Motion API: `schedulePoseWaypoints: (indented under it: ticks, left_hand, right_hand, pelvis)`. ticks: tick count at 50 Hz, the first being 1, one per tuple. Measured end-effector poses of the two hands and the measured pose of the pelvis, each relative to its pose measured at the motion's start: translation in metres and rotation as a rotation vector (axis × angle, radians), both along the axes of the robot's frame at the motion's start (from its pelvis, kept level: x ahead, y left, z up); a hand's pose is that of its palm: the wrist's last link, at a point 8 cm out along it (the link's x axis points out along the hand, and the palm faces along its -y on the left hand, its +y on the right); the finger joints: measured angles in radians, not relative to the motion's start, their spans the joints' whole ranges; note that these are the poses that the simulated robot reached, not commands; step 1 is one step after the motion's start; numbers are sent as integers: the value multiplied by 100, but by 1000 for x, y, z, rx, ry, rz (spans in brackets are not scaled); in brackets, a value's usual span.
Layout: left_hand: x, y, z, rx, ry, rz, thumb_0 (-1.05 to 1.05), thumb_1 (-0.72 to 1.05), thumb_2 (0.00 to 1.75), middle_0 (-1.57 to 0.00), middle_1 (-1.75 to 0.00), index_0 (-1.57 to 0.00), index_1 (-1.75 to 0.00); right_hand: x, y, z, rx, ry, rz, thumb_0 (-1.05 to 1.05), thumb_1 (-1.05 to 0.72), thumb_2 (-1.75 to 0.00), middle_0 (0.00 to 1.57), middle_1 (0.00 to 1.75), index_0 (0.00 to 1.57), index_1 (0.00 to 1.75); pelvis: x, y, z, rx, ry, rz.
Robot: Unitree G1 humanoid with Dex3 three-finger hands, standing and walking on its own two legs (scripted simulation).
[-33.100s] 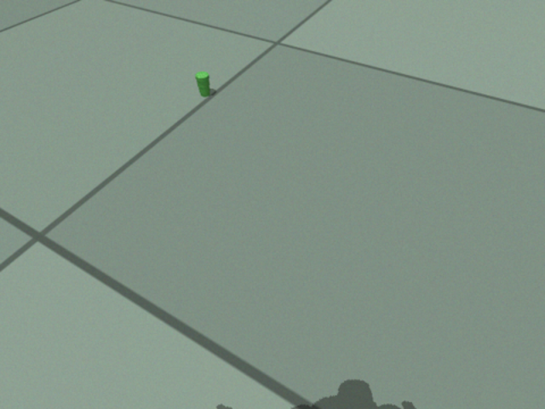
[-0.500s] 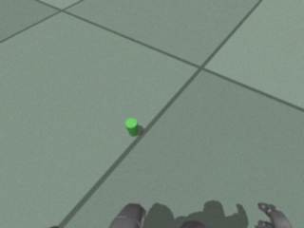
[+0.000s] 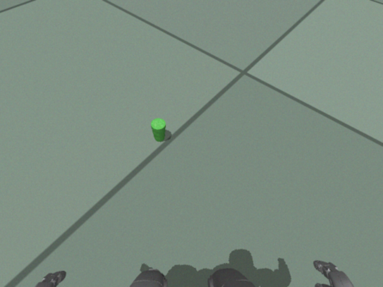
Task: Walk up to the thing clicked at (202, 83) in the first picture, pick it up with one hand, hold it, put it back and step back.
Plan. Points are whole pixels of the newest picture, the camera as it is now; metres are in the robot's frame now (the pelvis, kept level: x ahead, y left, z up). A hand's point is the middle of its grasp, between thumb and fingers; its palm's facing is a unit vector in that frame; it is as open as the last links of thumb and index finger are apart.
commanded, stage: step back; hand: left
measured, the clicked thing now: (158, 131) +0.99 +0.19 -0.69
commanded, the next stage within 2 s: stand in 1.26 s
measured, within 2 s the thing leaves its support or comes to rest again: neither
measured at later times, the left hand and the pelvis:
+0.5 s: hand out of the picture -0.08 +0.27 -0.14, palm faces +0.08 -0.90 -0.43, open 7.4 cm; pelvis -0.12 -0.02 +0.00, yaw +4 degrees
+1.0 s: hand out of the picture -0.03 +0.22 -0.13, palm faces +0.09 -0.91 -0.40, open 7.4 cm; pelvis -0.07 -0.05 +0.00, yaw +5 degrees
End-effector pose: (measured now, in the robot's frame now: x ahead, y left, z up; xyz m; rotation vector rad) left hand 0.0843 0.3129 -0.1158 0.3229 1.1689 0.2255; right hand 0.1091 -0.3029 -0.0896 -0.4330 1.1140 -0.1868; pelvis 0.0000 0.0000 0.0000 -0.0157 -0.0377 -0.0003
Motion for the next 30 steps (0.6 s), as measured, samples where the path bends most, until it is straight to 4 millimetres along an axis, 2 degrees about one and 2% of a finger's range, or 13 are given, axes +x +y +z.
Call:
schedulePoseWaypoints:
  ticks: [5,7,12,18,21,25,30]
  left_hand:
    - [-56,-12,-6,48,58,-23,0,90,90,-20,-30,-20,-30]
    - [-81,-21,0,52,71,-15,0,90,90,-20,-30,-20,-30]
    - [-131,-29,23,72,84,19,0,90,89,-20,-30,-20,-30]
    - [-152,-22,36,98,22,42,0,90,89,-20,-30,-20,-30]
    - [-160,-13,33,94,-17,64,0,90,89,-20,-30,-20,-30]
    - [-172,-2,21,73,-12,80,0,90,90,-20,-30,-20,-30]
    - [-176,-7,16,21,28,74,0,90,90,-20,-30,-20,-30]
  right_hand:
    - [-15,-22,-15,24,-88,6,1,-90,-90,21,30,20,30]
    - [-30,-30,-23,38,-89,-10,0,-90,-90,21,30,20,30]
    - [-81,-35,-24,79,-17,-43,1,-91,-90,20,30,20,30]
    - [-146,-39,-35,73,110,-35,1,-91,-90,20,30,20,30]
    - [-168,-34,-37,67,174,-14,1,-91,-90,20,30,20,30]
    - [-179,-21,-31,65,164,-11,1,-91,-90,20,30,20,30]
    - [-180,-18,-16,64,97,-28,1,-90,-90,21,30,20,30]
  pelvis:
    - [-45,-17,-15,11,-11,-45]
    - [-61,-21,-15,-34,-35,-20]
    - [-83,-30,1,55,-14,-32]
    - [-105,-29,3,34,5,24]
    - [-112,-26,0,23,4,64]
    - [-121,-19,-2,59,-20,68]
    - [-119,-18,6,26,-15,73]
